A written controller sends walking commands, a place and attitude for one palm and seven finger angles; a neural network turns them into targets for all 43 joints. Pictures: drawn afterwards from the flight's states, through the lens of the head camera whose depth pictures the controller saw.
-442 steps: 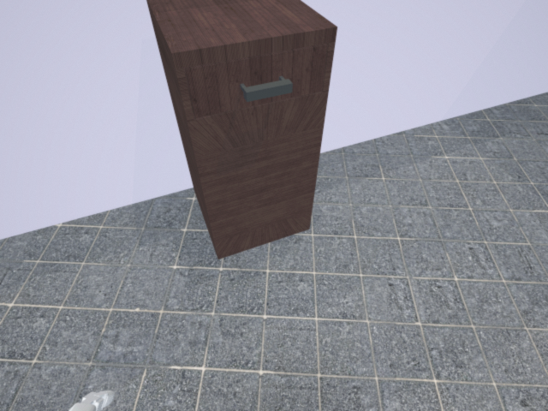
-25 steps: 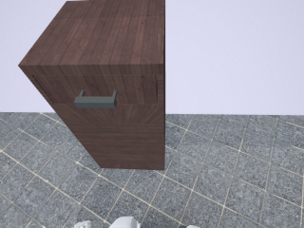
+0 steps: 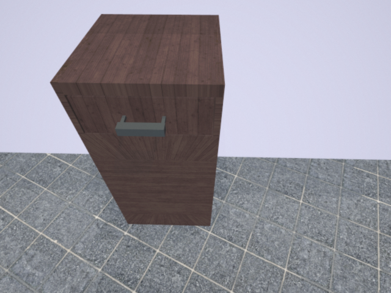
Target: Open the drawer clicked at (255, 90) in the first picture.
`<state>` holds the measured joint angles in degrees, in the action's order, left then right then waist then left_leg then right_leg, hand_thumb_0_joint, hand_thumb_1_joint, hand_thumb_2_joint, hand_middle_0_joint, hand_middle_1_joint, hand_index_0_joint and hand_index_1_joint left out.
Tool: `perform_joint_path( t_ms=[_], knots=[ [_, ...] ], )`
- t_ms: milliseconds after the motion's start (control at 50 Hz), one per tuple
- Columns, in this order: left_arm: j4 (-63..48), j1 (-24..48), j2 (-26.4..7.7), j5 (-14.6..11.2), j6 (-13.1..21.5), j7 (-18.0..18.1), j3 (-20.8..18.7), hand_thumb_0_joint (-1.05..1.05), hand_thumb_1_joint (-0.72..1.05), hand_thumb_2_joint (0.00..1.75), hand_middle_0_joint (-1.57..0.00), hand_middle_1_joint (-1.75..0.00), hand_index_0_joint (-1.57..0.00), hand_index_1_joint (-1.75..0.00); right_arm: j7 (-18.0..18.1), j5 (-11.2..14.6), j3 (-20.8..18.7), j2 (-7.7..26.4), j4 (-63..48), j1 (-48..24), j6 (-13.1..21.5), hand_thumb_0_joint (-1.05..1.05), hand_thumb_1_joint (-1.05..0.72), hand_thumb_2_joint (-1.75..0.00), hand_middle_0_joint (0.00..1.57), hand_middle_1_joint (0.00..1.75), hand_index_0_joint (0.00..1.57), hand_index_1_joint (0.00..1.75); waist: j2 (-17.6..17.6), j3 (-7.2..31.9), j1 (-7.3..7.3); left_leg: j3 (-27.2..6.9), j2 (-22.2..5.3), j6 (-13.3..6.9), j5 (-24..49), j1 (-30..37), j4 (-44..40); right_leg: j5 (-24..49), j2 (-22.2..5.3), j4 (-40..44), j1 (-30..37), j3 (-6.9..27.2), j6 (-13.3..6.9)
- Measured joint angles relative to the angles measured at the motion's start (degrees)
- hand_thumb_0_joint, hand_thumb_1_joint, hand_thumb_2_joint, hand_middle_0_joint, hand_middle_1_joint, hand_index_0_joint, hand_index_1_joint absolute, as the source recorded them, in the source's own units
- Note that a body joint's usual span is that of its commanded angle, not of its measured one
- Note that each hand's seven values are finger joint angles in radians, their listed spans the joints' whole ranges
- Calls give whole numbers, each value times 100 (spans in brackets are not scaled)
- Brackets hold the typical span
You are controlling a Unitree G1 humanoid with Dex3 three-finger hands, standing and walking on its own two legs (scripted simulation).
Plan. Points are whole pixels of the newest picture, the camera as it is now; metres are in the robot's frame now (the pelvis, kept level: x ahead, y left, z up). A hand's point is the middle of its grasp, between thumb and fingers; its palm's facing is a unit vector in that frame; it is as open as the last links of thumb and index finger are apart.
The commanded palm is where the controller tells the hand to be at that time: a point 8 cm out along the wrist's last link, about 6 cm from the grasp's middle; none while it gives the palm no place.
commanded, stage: come to a stop and stand still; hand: left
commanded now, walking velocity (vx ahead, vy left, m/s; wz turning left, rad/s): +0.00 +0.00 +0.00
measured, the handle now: (142, 124) +0.53 +0.19 +0.01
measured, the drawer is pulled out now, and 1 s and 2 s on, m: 0.00 0.00 0.00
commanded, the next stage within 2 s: look again from close up in 0.54 s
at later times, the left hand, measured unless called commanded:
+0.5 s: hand out of the picture -0.05 +0.12 -0.17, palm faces +0.05 -0.99 -0.16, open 7.4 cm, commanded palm none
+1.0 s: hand out of the picture -0.02 +0.17 -0.18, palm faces +0.04 -0.98 -0.17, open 7.4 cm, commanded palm none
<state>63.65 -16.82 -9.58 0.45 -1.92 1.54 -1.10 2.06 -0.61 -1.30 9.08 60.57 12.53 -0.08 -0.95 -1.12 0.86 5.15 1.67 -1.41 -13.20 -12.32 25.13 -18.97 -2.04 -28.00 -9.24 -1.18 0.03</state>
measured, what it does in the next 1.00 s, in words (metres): stands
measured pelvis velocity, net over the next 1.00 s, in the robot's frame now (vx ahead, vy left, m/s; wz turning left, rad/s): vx -0.02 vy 0.00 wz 0.01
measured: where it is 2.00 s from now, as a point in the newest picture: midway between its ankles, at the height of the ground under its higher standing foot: outside the picture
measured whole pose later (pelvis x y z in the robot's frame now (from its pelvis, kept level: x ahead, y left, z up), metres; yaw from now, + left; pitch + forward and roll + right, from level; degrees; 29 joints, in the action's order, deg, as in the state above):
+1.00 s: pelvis -0.02 +0.00 +0.00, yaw +0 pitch -2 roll -1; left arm 60.9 -18.5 -8.8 0.5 0.6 2.4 0.6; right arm 1.8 -1.2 0.7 9.0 60.7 16.3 0.6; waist -1.0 0.2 -0.2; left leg 1.9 -0.6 -0.9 -15.1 -13.8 31.2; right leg -18.2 0.9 -29.3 -8.7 -2.6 -1.3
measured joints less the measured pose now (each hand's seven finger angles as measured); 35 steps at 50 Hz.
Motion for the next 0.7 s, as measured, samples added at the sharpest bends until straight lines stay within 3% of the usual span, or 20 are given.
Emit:
perform_joint_path(
  t_ms=[80,360,640,700],
  knots=[
    [109,-8,234,-13,137,19,119,1,91,90,-20,-30,-20,-30,-7,19,-5,124,203,87,-16,0,-94,-90,20,30,20,30,325,-15,-114,-93,-136,93,125,127,-138,127,149,218,169,-92,-127],
    [143,-18,280,-49,140,39,151,1,92,90,-20,-30,-20,-30,-40,-37,128,-175,647,589,-117,0,-91,-90,20,30,20,30,164,-47,-181,-195,-356,256,342,183,-265,352,382,388,249,-185,-322],
    [229,-210,451,-65,195,41,159,1,91,90,-20,-30,-20,-30,13,-30,136,-275,712,727,-51,0,-91,-90,20,30,20,30,154,-57,-160,-210,-421,309,277,120,-226,340,450,446,227,-190,-372],
    [139,-238,517,17,392,130,208,1,91,90,-20,-30,-20,-30,-62,-19,165,-194,463,586,-50,0,-91,-90,20,30,20,30,299,-138,-141,-311,-517,247,12,-187,337,358,556,391,123,-190,-349]
  ],
)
